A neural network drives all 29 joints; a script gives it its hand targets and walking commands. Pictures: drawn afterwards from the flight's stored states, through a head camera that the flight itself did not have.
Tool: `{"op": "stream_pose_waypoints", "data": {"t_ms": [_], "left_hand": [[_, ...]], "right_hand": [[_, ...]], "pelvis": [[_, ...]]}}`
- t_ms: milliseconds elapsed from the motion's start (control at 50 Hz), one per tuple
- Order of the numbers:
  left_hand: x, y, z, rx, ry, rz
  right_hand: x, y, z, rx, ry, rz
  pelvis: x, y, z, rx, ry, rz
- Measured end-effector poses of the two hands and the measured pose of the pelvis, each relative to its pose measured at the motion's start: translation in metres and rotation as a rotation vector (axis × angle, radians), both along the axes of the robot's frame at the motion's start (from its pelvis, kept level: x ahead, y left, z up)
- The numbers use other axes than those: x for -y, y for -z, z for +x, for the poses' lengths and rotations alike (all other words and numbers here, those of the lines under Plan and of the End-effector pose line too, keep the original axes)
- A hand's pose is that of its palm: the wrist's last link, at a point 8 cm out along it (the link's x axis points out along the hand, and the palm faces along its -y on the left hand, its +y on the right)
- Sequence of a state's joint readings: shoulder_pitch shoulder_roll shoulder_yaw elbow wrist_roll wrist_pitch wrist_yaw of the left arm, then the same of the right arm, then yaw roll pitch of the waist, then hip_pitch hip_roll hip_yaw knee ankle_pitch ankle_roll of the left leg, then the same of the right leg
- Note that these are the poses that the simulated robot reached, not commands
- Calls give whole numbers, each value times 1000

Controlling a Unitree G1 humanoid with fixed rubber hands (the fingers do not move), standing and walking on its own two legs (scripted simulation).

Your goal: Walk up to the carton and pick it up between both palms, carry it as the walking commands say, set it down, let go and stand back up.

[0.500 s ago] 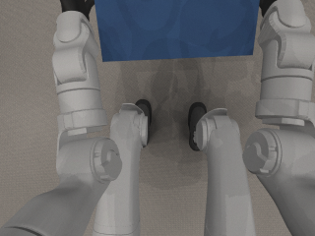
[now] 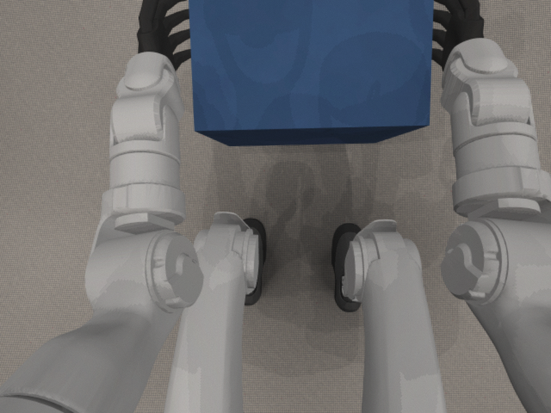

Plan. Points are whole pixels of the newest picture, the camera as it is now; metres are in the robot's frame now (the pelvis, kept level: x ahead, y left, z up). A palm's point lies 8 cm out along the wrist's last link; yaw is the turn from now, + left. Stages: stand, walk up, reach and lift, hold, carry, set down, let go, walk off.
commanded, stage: set down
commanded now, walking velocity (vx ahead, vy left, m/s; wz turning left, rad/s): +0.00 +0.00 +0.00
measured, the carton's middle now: (304, 32) +0.57 +0.02 -0.23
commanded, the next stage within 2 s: none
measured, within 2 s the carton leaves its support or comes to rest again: rests again in 1.40 s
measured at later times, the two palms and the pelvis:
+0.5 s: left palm (177, 42) +0.54 +0.19 -0.19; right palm (443, 32) +0.56 -0.16 -0.20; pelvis -0.02 +0.00 -0.06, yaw +0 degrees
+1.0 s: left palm (186, 50) +0.55 +0.20 -0.26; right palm (418, 40) +0.58 -0.15 -0.27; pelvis +0.00 +0.00 -0.10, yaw +0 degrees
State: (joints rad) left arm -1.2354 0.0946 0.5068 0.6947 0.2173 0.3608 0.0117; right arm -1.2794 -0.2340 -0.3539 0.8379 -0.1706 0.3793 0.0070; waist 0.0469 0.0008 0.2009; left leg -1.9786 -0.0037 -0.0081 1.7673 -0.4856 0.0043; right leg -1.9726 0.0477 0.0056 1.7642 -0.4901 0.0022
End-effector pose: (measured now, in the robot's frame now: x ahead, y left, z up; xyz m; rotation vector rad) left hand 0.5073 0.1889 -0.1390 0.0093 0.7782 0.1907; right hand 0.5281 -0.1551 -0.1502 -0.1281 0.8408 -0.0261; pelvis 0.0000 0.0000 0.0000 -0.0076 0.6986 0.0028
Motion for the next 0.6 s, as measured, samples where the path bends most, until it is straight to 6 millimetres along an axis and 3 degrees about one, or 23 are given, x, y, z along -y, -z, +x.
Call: {"op": "stream_pose_waypoints", "data": {"t_ms": [160,220,300,440,520,600], "left_hand": [[-7,49,5,129,-99,5],[-8,71,6,109,-97,-1],[-7,66,8,83,-77,8],[0,47,31,139,-75,-24],[2,60,34,72,-22,-10],[0,91,28,-3,-8,-2]], "right_hand": [[-13,51,20,125,-4,4],[-13,71,18,108,11,14],[-12,70,13,81,14,2],[-4,44,35,137,58,38],[2,58,35,74,56,56],[2,88,31,5,25,58]], "pelvis": [[4,21,-15,99,2,11],[4,37,-18,106,2,12],[2,46,-19,135,2,11],[2,59,-22,151,2,10],[1,64,-14,105,2,9],[2,64,-4,67,2,10]]}}
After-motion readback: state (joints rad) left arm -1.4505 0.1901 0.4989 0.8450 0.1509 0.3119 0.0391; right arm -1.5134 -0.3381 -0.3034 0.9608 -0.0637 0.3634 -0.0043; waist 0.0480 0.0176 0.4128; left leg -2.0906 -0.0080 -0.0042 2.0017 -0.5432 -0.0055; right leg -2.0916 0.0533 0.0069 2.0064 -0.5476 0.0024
